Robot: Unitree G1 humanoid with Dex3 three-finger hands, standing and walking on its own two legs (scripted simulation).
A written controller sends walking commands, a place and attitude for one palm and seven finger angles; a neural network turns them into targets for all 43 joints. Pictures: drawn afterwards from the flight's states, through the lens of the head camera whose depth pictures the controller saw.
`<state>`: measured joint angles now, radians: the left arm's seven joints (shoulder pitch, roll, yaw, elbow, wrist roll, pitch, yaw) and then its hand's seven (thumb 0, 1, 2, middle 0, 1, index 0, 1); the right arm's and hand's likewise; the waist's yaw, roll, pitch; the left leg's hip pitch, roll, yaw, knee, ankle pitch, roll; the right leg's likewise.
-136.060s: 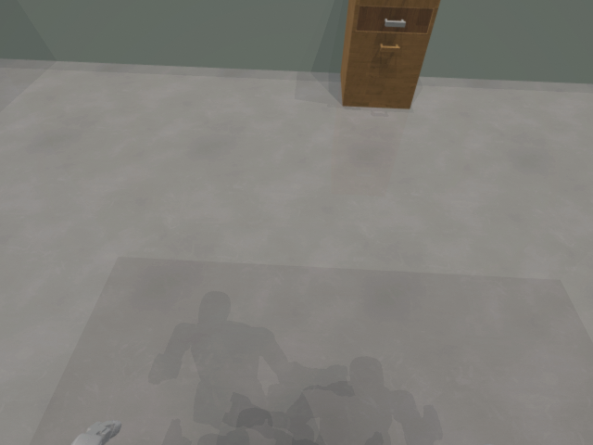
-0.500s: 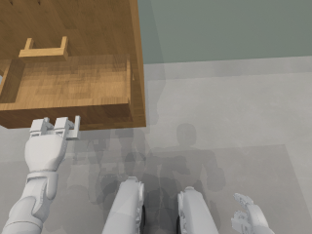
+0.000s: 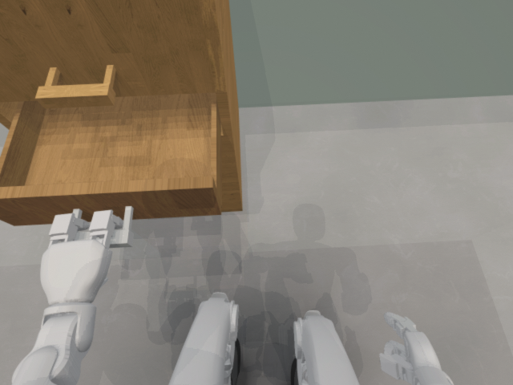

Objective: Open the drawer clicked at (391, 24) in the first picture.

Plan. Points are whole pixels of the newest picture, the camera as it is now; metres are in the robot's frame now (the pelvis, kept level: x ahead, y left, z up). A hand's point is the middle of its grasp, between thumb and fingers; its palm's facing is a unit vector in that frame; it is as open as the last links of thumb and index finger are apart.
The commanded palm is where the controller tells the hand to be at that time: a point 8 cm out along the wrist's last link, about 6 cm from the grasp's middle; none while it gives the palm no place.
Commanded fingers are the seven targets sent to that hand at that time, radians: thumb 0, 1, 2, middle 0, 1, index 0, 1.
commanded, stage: pull the drawer open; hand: left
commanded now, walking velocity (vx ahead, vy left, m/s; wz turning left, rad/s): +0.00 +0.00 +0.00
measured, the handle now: (100, 227) +0.34 +0.30 -0.06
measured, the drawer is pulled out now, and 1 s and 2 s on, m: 0.19 0.23 0.27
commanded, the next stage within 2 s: none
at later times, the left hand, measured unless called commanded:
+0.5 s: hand (95, 281) +0.25 +0.28 -0.06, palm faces -0.03 -0.04 -1.00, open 7.3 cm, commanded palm +0.21 +0.28 -0.03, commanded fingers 0.00 0.90 0.90 -0.40 -1.35 -0.40 -1.35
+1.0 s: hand (93, 297) +0.23 +0.28 -0.06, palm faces -0.04 -0.04 -1.00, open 7.3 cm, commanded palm +0.19 +0.28 -0.03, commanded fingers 0.00 0.90 0.90 -0.40 -1.35 -0.40 -1.35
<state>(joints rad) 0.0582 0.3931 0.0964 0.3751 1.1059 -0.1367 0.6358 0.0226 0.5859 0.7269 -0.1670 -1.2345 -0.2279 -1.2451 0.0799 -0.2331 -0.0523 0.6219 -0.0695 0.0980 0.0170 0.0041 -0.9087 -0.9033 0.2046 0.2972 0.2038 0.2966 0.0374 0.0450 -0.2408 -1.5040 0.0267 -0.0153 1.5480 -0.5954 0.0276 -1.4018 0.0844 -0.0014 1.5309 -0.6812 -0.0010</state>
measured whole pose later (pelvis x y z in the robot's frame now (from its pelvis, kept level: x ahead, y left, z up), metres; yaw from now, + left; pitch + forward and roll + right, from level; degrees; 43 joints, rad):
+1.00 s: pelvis +0.00 +0.00 +0.00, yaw +0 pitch +31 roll -3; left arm 0.21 0.37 0.10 0.28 1.11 -0.17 0.67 0.02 0.60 0.75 -0.16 -1.21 -0.22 -1.23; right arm 0.04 -0.22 -0.05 0.61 -0.08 0.10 0.01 0.00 -0.91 -0.90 0.20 0.30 0.20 0.30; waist 0.06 0.04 -0.25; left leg -1.51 0.02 -0.02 1.56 -0.60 0.02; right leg -1.41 0.08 0.00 1.55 -0.69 -0.01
